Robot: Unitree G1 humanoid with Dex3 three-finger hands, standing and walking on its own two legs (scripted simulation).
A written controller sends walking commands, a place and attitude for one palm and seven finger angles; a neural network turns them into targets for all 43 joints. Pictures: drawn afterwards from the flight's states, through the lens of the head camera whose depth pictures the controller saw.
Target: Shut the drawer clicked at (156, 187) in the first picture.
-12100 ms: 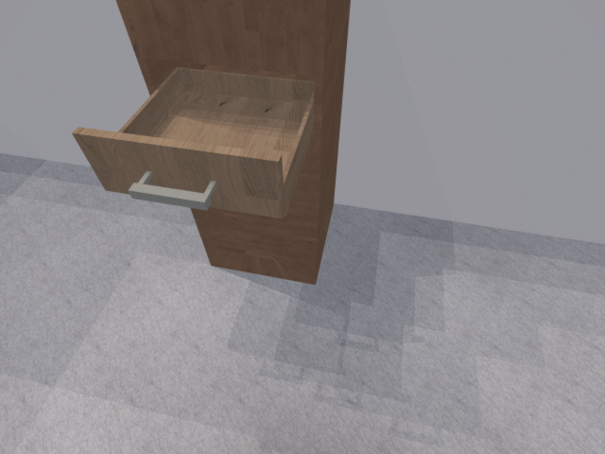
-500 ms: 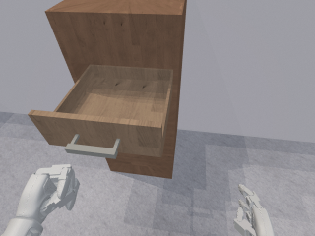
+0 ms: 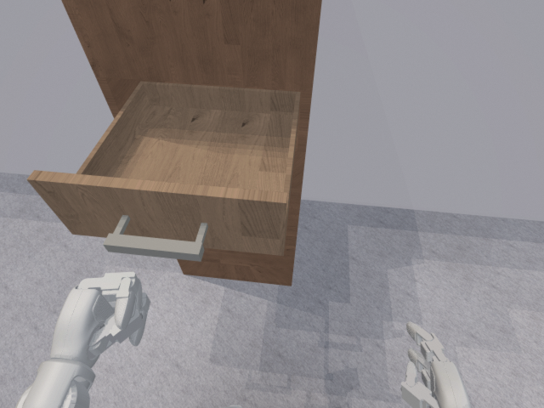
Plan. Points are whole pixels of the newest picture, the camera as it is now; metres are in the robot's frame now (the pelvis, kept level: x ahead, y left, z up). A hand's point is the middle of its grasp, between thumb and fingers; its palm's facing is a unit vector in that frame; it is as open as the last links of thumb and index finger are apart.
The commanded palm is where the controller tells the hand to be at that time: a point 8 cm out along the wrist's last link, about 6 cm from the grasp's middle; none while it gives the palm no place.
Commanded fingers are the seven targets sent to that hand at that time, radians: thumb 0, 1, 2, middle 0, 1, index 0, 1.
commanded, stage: bring the fist close to the handle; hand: left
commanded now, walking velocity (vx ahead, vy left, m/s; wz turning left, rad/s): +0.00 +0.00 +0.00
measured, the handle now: (159, 236) +0.35 +0.20 +0.04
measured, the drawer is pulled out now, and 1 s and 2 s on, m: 0.28 0.28 0.18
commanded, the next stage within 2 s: push the drawer shut in 0.64 s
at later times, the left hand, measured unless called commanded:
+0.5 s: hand (156, 304) +0.24 +0.18 +0.05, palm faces -0.06 -1.00 -0.04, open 3.3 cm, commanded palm +0.22 +0.23 +0.04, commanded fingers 0.00 0.90 0.90 -1.40 -1.60 -1.40 -1.60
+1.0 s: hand (174, 285) +0.28 +0.16 +0.04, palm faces -0.07 -1.00 -0.06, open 3.3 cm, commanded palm +0.25 +0.22 +0.04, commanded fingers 0.00 0.90 0.90 -1.40 -1.60 -1.40 -1.60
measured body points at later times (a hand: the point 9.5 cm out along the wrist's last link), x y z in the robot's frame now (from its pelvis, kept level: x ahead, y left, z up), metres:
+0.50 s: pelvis +0.00 +0.01 -0.02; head +0.05 +0.01 +0.43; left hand +0.24 +0.23 +0.05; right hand +0.17 -0.22 -0.10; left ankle +0.02 +0.08 -0.71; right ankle +0.01 -0.09 -0.71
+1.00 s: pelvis +0.00 +0.00 -0.02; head +0.06 -0.01 +0.43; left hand +0.27 +0.21 +0.05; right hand +0.17 -0.24 -0.10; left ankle +0.02 +0.08 -0.71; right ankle +0.01 -0.09 -0.71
